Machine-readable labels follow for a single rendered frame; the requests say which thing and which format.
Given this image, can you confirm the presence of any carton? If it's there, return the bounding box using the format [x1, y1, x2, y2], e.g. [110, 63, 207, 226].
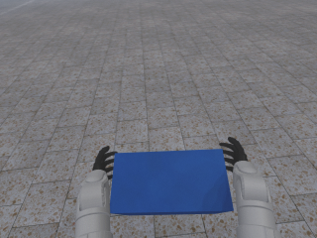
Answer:
[110, 149, 234, 216]

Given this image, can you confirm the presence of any right robot forearm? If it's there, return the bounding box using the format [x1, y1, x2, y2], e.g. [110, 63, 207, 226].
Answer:
[233, 161, 282, 238]

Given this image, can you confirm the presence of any left robot forearm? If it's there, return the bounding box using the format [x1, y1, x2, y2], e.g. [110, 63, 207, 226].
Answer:
[74, 170, 113, 238]

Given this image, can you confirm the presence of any right robot hand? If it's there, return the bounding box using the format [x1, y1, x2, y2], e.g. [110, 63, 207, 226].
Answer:
[219, 137, 248, 172]

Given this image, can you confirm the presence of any left robot hand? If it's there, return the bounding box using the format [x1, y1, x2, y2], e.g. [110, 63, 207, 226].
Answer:
[92, 146, 118, 179]

